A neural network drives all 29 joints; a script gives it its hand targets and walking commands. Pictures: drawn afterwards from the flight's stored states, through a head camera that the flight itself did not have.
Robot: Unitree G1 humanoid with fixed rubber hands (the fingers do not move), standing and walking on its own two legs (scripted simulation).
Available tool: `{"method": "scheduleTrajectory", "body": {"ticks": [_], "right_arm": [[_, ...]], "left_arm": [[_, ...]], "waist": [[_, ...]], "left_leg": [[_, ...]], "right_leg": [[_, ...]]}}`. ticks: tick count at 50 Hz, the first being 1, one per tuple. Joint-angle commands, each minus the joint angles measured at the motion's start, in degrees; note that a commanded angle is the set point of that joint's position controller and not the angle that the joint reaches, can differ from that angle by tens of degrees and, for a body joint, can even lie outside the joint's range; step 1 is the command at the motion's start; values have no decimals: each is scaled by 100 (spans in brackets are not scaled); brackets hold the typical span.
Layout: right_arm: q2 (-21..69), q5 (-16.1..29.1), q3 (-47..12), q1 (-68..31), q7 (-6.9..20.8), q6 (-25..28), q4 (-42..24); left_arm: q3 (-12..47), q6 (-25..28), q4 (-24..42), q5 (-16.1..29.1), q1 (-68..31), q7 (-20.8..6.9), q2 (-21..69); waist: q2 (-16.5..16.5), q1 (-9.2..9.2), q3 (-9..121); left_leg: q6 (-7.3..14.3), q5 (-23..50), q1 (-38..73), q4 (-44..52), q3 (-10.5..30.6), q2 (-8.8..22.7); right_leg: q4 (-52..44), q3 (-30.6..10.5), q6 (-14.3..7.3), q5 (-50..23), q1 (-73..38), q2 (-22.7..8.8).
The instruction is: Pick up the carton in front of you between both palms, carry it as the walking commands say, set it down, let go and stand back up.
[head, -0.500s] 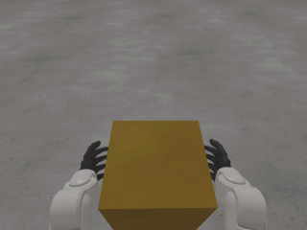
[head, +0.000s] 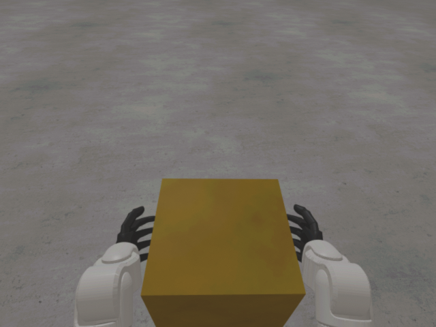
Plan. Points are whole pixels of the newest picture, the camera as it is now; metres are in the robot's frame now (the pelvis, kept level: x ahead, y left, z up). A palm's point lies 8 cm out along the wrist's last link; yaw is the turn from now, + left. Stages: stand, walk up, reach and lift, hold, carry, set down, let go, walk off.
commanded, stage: carry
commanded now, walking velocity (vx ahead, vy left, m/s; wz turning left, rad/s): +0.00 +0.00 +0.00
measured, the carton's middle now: (219, 263) +0.26 +0.00 +0.02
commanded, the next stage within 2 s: hold in 1.06 s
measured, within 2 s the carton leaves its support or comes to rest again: neither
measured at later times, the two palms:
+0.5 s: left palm (134, 272) +0.23 +0.15 +0.04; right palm (307, 269) +0.23 -0.15 +0.04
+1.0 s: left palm (137, 270) +0.24 +0.14 +0.04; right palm (308, 267) +0.24 -0.16 +0.04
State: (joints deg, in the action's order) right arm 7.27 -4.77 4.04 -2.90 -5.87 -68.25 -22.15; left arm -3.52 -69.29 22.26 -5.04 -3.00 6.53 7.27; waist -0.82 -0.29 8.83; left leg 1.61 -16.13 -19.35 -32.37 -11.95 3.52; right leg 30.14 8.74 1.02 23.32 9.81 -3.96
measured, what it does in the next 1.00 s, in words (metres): stands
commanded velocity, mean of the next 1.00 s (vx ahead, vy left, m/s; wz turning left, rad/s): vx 0.00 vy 0.00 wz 0.00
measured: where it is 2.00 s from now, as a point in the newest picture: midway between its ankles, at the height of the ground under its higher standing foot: outside the picture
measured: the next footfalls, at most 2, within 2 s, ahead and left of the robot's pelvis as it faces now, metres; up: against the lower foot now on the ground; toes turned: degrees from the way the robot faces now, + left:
none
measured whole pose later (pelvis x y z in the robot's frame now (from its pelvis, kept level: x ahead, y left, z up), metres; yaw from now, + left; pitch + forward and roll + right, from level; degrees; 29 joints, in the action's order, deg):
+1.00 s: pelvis -0.05 -0.01 +0.00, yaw +0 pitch +2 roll +0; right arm 8.0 -13.6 10.3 -11.5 -0.7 -41.7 9.6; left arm -9.1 -42.7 -9.5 -13.2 -11.4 1.3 8.0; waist -0.2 0.0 5.7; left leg 1.8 -10.5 -20.6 -29.6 -11.7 4.3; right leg 30.7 9.0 -0.4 19.6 12.7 -2.9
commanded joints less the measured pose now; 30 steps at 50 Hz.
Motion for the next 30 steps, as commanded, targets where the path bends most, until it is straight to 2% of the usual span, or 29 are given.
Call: {"method": "scheduleTrajectory", "body": {"ticks": [1, 10, 21, 26, 30], "right_arm": [[4604, 1562, -3697, -2276, 1160, 248, 44], [4402, 1150, -3325, -2512, 1297, 1015, 798], [4451, 503, -2485, -2994, 1508, 2271, 2329], [4654, 297, -2209, -3419, 1661, 2936, 3051], [4933, 353, -2359, -3683, 1758, 3263, 3171]], "left_arm": [[3689, 344, 84, 1601, -2426, -1162, 4622], [3351, 1108, -663, 1230, -2629, -1307, 4449], [2536, 2359, -2199, 545, -3098, -1506, 4542], [2215, 3021, -2931, 353, -3511, -1653, 4727], [2369, 3352, -3072, 425, -3747, -1732, 5034]], "waist": [[82, 21, 921], [60, 20, 752], [71, 16, 657], [89, 16, 764], [99, 20, 977]], "left_leg": [[35, 2981, 951, 205, 693, 660], [38, 1947, 881, 526, 759, 662], [6, 1193, 794, 767, 781, 664], [6, 1082, 815, 790, 785, 647], [28, 1280, 914, 735, 793, 653]], "right_leg": [[-251, -404, -30, -2778, 2, -531], [-528, -474, -138, -1796, 164, -535], [-723, -546, -196, -1089, 378, -534], [-724, -568, -230, -984, 385, -519], [-640, -560, -232, -1073, 337, -496]]}}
